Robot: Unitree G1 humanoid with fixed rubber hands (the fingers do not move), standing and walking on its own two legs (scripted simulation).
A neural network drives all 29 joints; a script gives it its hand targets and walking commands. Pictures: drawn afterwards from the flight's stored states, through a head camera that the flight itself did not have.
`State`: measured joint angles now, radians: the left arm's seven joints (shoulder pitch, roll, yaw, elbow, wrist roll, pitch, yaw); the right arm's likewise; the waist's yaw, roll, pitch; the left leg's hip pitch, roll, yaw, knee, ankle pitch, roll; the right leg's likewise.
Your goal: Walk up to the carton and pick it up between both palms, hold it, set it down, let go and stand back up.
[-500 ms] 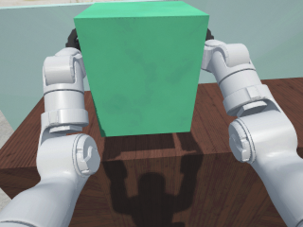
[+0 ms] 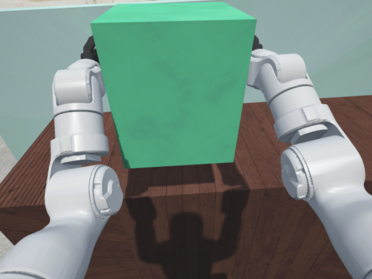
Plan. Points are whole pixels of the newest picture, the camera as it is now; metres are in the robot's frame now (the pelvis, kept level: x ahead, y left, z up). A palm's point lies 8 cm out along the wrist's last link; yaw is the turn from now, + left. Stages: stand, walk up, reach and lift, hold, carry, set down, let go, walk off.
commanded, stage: hold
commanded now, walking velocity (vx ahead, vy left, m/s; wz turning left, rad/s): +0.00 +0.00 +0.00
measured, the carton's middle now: (175, 83) +0.37 +0.00 +0.31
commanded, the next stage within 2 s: set down in 0.78 s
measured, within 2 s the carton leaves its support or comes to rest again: neither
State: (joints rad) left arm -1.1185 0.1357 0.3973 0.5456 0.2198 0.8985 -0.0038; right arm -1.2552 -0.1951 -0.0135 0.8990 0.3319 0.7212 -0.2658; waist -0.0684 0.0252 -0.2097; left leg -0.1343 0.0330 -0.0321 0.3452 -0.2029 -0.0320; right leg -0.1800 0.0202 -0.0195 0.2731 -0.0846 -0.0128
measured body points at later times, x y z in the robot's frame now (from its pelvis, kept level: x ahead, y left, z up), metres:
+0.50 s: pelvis +0.00 +0.00 +0.00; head -0.08 +0.00 +0.44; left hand +0.39 +0.15 +0.34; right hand +0.39 -0.15 +0.33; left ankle -0.01 +0.14 -0.75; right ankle +0.04 -0.11 -0.75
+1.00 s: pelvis +0.00 +0.00 +0.00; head -0.08 +0.00 +0.44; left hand +0.39 +0.15 +0.37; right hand +0.39 -0.15 +0.36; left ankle -0.01 +0.14 -0.75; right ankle +0.04 -0.11 -0.75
